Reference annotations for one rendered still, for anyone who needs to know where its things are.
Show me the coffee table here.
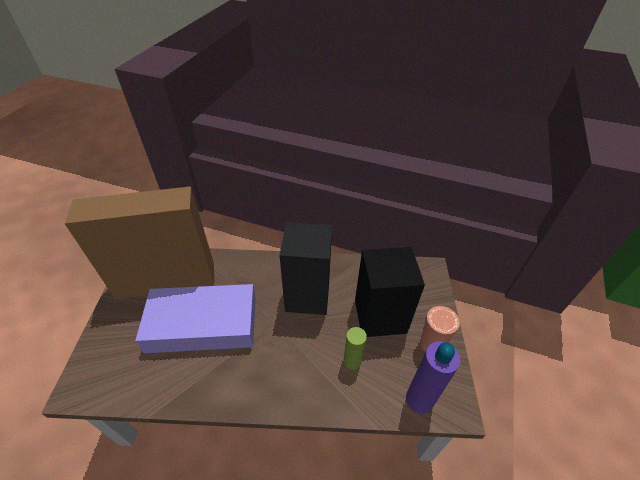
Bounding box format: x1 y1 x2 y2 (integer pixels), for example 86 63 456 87
41 248 486 461

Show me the sofa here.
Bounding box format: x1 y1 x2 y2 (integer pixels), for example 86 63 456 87
115 0 640 314

